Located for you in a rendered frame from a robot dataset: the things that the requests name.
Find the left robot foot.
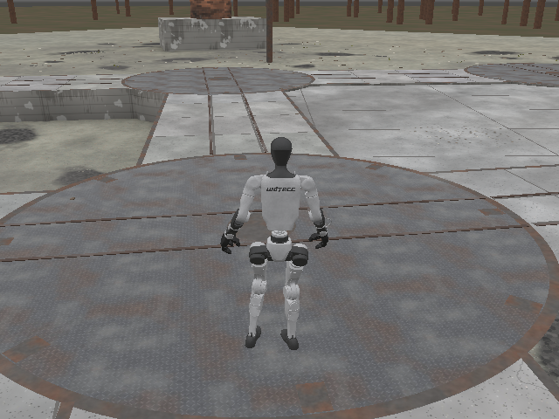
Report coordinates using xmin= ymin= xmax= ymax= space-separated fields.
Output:
xmin=245 ymin=326 xmax=261 ymax=348

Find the robot right upper arm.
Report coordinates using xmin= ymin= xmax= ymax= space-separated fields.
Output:
xmin=299 ymin=175 xmax=322 ymax=222

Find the robot left upper arm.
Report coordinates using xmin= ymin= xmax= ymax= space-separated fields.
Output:
xmin=236 ymin=175 xmax=263 ymax=223

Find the robot right hand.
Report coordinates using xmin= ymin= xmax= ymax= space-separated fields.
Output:
xmin=308 ymin=233 xmax=328 ymax=249

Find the robot right forearm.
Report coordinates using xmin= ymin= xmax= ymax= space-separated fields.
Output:
xmin=314 ymin=208 xmax=328 ymax=237

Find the left robot shin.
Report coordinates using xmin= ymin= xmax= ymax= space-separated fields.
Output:
xmin=248 ymin=279 xmax=265 ymax=337

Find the robot left forearm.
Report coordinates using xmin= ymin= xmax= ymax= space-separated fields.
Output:
xmin=224 ymin=209 xmax=244 ymax=239

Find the robot left hand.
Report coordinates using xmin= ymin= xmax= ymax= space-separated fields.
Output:
xmin=220 ymin=234 xmax=240 ymax=254

